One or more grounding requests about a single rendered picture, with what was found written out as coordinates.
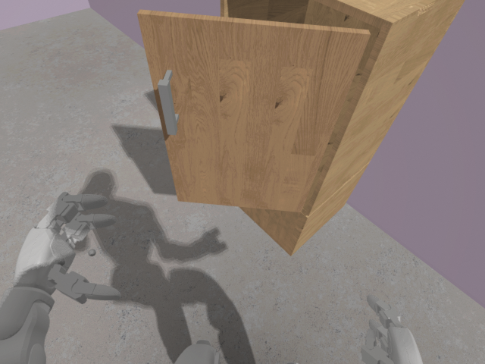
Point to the cupboard door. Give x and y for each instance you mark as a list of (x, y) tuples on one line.
[(257, 101)]

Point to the robot left thigh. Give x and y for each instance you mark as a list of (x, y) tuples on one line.
[(199, 354)]

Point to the robot left forearm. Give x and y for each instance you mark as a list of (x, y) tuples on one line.
[(24, 323)]

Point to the left robot hand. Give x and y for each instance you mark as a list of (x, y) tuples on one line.
[(37, 262)]

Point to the handle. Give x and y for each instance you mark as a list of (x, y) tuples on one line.
[(167, 104)]

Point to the right robot hand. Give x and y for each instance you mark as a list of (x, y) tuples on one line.
[(397, 343)]

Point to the left robot shin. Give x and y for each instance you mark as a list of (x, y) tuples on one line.
[(203, 342)]

